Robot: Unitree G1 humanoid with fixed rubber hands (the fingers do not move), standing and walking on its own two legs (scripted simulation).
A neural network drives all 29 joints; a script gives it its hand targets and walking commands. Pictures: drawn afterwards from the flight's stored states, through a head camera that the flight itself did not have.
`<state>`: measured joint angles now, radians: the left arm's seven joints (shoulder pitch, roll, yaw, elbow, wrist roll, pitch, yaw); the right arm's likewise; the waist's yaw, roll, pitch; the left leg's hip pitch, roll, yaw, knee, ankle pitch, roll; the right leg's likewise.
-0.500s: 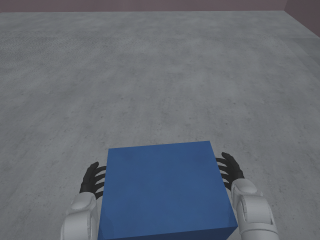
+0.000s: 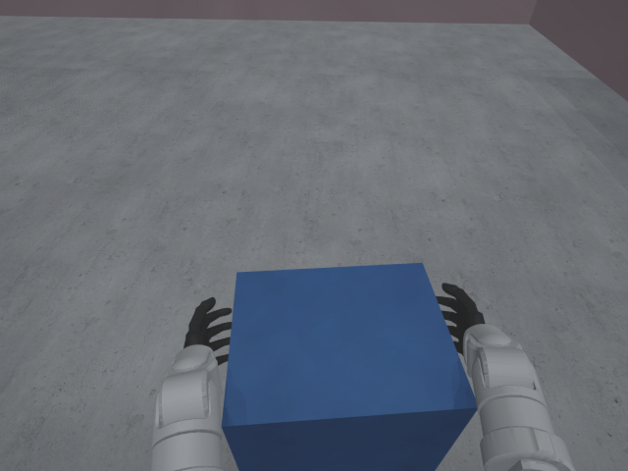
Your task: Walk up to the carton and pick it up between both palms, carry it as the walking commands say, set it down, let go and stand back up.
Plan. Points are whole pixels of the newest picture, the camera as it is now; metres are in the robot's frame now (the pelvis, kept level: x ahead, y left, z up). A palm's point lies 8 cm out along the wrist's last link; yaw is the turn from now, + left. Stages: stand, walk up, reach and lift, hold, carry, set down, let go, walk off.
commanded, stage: set down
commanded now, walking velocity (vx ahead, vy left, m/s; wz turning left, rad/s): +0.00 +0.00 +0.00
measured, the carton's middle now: (335, 377) +0.30 +0.02 -0.06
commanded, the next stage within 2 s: none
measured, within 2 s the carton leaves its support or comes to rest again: neither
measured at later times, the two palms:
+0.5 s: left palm (215, 378) +0.29 +0.19 -0.06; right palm (449, 353) +0.35 -0.16 -0.06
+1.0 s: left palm (225, 385) +0.32 +0.20 -0.15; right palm (430, 362) +0.38 -0.16 -0.15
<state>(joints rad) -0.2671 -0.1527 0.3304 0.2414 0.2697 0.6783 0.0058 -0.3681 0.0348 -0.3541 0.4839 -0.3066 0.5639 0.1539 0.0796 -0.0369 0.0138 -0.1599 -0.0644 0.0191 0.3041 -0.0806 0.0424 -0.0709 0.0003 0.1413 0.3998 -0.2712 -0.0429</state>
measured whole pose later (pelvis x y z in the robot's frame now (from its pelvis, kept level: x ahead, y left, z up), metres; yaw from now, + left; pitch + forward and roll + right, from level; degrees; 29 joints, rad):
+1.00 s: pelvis -0.03 -0.02 -0.08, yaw +0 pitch +34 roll -2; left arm -0.54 -0.09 0.46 0.38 0.27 0.35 -0.03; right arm -0.63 0.02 -0.42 0.58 -0.20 0.29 0.08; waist 0.06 -0.05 -0.16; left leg -1.27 -0.04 -0.06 0.85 -0.18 0.01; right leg -1.15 0.09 0.08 0.92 -0.37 0.01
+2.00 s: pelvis -0.08 -0.03 -0.24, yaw -2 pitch +48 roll -3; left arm -0.94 0.09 0.50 0.62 0.16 0.37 0.00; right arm -1.04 -0.09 -0.39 0.75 -0.16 0.34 -0.02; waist 0.10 -0.06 -0.20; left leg -1.99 -0.05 -0.07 1.49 -0.34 -0.03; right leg -1.87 0.15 0.05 1.59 -0.55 0.02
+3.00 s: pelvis -0.09 -0.03 -0.35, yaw -4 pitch +48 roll -3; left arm -1.27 0.24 0.48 0.72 0.10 0.35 0.03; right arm -1.42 -0.24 -0.26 0.90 -0.05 0.31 -0.08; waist 0.12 -0.06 0.11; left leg -2.33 -0.05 -0.06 1.89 -0.39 -0.03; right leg -2.21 0.18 0.02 2.00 -0.63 0.05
